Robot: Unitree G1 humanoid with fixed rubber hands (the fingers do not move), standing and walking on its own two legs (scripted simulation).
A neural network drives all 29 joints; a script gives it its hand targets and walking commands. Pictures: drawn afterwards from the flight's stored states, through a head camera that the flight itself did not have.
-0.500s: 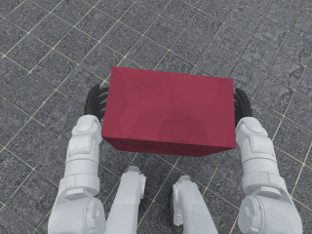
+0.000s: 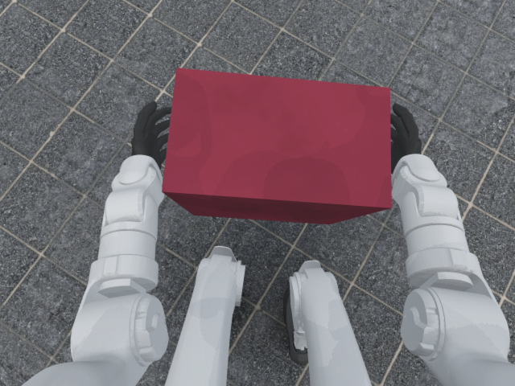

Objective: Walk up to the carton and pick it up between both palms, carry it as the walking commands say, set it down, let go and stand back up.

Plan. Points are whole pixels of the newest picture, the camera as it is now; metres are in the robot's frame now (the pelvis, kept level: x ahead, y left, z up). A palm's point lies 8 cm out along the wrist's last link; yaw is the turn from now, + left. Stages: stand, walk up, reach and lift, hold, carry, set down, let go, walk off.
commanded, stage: set down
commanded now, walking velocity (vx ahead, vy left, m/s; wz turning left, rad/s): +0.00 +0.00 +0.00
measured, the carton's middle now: (271, 165) +0.45 +0.03 -0.16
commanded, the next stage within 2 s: none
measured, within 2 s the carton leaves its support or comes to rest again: neither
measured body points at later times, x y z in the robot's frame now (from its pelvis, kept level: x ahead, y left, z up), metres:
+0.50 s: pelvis -0.02 +0.00 -0.07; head +0.27 +0.03 +0.27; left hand +0.46 +0.22 -0.18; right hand +0.49 -0.17 -0.17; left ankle +0.12 +0.11 -0.51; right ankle +0.08 -0.11 -0.51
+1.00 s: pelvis -0.02 +0.00 -0.14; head +0.31 +0.02 +0.17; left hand +0.48 +0.22 -0.28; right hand +0.51 -0.17 -0.27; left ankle +0.12 +0.11 -0.51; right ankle +0.08 -0.11 -0.51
